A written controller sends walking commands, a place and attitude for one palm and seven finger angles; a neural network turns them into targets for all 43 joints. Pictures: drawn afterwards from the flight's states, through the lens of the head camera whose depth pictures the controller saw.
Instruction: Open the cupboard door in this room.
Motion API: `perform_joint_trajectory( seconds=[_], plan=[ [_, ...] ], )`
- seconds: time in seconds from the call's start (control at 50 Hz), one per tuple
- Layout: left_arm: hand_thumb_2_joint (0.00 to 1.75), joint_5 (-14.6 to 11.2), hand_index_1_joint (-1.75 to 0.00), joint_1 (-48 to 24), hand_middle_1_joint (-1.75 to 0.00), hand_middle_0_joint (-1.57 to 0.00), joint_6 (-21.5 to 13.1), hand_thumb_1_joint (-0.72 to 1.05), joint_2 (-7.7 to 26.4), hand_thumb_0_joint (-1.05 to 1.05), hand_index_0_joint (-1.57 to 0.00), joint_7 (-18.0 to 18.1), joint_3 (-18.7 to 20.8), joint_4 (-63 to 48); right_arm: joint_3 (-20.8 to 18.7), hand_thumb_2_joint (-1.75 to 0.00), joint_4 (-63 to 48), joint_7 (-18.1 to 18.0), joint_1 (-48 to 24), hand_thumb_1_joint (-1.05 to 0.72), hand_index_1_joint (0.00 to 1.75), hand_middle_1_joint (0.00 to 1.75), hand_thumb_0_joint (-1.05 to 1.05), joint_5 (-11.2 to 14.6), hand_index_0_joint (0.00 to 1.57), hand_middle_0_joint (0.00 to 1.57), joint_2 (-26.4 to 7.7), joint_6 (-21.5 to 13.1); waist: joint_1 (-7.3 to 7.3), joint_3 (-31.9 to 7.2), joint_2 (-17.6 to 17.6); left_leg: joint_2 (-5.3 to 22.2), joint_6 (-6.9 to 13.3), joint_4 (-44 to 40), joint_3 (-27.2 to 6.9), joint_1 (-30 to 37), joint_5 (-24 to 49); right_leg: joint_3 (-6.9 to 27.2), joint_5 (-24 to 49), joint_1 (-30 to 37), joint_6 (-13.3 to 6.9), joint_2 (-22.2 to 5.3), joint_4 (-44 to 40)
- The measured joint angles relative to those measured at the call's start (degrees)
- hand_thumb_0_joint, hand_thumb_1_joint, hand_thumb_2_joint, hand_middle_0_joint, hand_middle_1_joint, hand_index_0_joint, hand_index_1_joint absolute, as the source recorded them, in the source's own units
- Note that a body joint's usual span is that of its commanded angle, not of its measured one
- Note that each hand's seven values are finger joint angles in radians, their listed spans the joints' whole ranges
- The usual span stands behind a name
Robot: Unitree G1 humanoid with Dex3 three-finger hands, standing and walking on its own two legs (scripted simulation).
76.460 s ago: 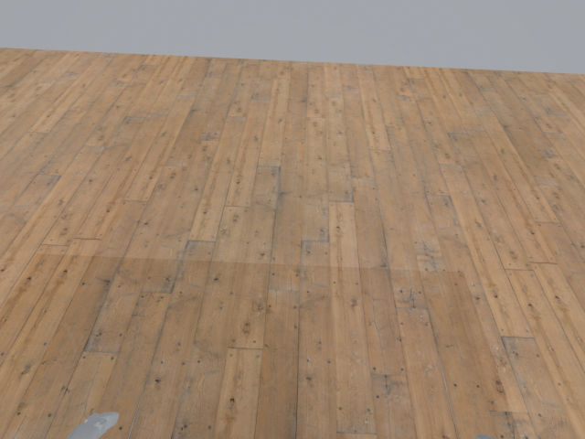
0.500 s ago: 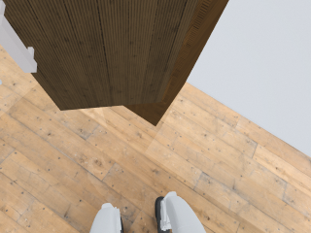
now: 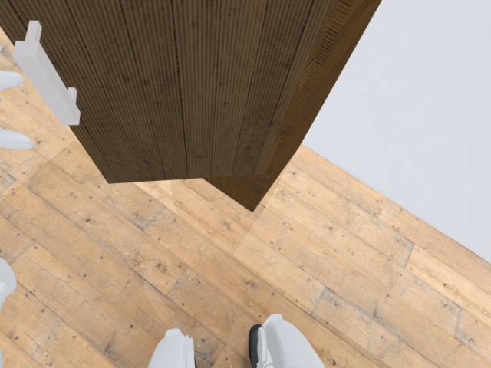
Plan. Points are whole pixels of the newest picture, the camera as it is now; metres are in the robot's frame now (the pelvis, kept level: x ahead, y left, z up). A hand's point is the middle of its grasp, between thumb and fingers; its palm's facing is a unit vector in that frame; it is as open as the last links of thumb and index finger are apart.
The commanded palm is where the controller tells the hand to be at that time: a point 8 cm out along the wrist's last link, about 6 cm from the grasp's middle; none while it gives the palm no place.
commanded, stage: move the hooked fingers beside the handle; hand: left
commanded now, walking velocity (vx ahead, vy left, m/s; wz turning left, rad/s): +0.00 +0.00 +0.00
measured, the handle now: (53, 77) +0.53 +0.25 +0.08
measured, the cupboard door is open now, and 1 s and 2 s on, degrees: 42 39 39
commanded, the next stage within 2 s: slide the fingers in behind the handle in 0.08 s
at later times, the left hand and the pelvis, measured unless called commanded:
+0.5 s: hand (13, 99) +0.48 +0.29 +0.09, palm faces +0.06 -1.00 +0.00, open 14.0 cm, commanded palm +0.47 +0.33 +0.08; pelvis -0.01 -0.01 +0.00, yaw +0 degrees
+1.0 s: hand (34, 96) +0.50 +0.27 +0.08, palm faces +0.03 -1.00 -0.01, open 14.2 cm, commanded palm +0.48 +0.29 +0.08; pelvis +0.00 +0.00 +0.00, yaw +1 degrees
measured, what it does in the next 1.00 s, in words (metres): stands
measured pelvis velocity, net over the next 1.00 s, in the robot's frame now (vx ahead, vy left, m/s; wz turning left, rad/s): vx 0.00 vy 0.00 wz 0.03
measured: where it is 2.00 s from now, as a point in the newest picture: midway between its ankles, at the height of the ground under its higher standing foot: outside the picture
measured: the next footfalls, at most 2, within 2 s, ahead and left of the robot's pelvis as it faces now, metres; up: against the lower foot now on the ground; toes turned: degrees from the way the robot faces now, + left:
none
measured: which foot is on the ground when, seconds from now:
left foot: down 0.00-1.00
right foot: down 0.00-1.00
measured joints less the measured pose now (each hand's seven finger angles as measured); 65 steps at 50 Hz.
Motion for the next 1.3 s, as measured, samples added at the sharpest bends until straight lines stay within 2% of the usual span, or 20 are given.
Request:
perform_joint_trajectory(
  seconds=[0.26,0.46,0.56,0.72,0.9,1.02,1.12,1.18,1.24,1.3],
  plan=[
    [0.30,-0.12,-1.20,-3.05,-1.20,-0.30,-0.19,-0.50,1.31,-0.02,-0.30,-0.80,-1.43,2.96,0.23,-0.90,1.14,-0.96,-0.28,-0.90,0.30,0.30,0.00,0.31,0.20,0.20,-0.70,-0.29,-0.39,0.78,-0.18,-0.02,-0.41,0.69,-0.58,-1.18,0.57,-0.48,0.16,-1.15,-0.53,-0.04,1.04],
    [0.30,-0.50,-1.21,-3.26,-1.20,-0.30,-0.74,-0.50,-0.10,-0.02,-0.29,1.24,-1.74,1.64,0.06,-0.90,1.68,-1.00,0.32,-0.90,0.30,0.30,0.00,0.29,0.20,0.20,-0.64,-0.37,-0.55,0.91,-0.35,0.08,-0.59,0.87,-0.53,-1.91,0.84,-0.38,0.36,-2.04,-0.74,0.07,1.42],
    [0.30,0.27,-1.22,-4.04,-1.20,-0.30,-0.15,-0.50,0.08,-0.02,-0.30,2.31,-2.64,1.55,0.23,-0.90,1.93,-1.07,0.45,-0.90,0.30,0.30,0.00,0.29,0.20,0.20,-0.31,-0.55,-0.58,0.96,-0.32,-0.01,-0.63,0.69,-0.81,-2.05,1.04,-0.64,0.48,-1.99,-0.79,0.00,1.16],
    [0.30,-0.93,-1.22,-4.65,-1.20,-0.30,-0.25,-0.50,-1.05,-0.02,-0.28,2.95,-4.38,1.88,0.33,-0.90,2.68,-1.00,0.46,-0.90,0.30,0.30,0.00,0.14,0.20,0.20,0.02,-0.97,-0.21,0.60,-0.37,-0.26,-0.55,0.46,-1.04,-1.92,1.00,-0.84,0.35,-1.68,-0.67,-0.21,0.85],
    [0.30,-1.79,-1.21,-4.16,-1.20,-0.30,-0.38,-0.50,-4.29,-0.02,-0.24,5.70,-6.87,-0.22,-0.31,-0.90,3.31,-0.49,0.61,-0.90,0.30,0.30,0.00,-0.33,0.20,0.20,0.25,-1.04,0.60,0.08,-0.13,-0.77,-0.37,0.12,-1.31,-1.38,0.70,-1.08,-0.10,-0.88,-0.38,-0.66,0.47],
    [0.30,-0.92,-1.21,-3.31,-1.20,-0.30,-0.23,-0.50,-6.99,-0.02,-0.25,6.08,-9.31,-1.51,-0.63,-0.90,3.49,-0.13,0.40,-0.90,0.30,0.30,0.00,-0.53,0.20,0.20,0.55,-0.95,0.64,-0.29,0.04,-0.93,-0.28,-0.26,-1.25,-0.72,0.44,-1.02,-0.39,-0.23,-0.22,-0.79,0.16],
    [0.30,-1.08,-1.22,-1.70,-1.20,-0.30,-0.90,-0.50,-9.71,-0.02,-0.27,7.81,-7.38,-2.29,-0.68,-0.90,2.97,0.19,0.02,-0.90,0.30,0.30,0.00,-0.57,0.20,0.20,0.90,-0.72,0.07,-0.61,0.11,-0.71,-0.24,-0.56,-0.64,0.21,0.05,-0.41,-0.65,0.24,-0.14,-0.55,0.13],
    [0.30,-0.03,-1.22,-0.41,-1.20,-0.30,-1.41,-0.50,-10.24,-0.02,-0.28,9.51,-6.43,-3.61,-0.80,-0.90,2.31,0.41,0.05,-0.90,0.30,0.30,0.00,-0.64,0.20,0.20,1.22,-0.67,-0.26,-0.66,0.24,-0.50,-0.31,-0.71,-0.29,0.68,-0.11,-0.07,-0.77,0.42,-0.18,-0.34,0.18],
    [0.30,0.42,-1.22,1.24,-1.20,-0.30,-1.95,-0.50,-10.73,-0.02,-0.29,10.54,-6.94,-5.55,-1.06,-0.90,1.99,0.73,0.27,-0.90,0.30,0.30,0.00,-0.56,0.20,0.20,1.47,-0.52,-0.07,-0.60,0.58,-0.31,-0.41,-1.14,0.05,1.45,-0.16,0.27,-0.78,0.94,-0.21,-0.13,-0.07],
    [0.30,-0.29,-1.21,1.48,-1.20,-0.30,-1.98,-0.50,-11.57,-0.02,-0.29,10.46,-7.53,-5.53,-0.95,-0.90,2.18,0.85,0.45,-0.90,0.30,0.30,0.00,-0.33,0.20,0.20,1.52,-0.32,0.28,-0.55,0.89,-0.32,-0.46,-1.70,0.16,2.27,-0.04,0.36,-0.78,1.61,-0.27,-0.11,-0.37]
  ],
)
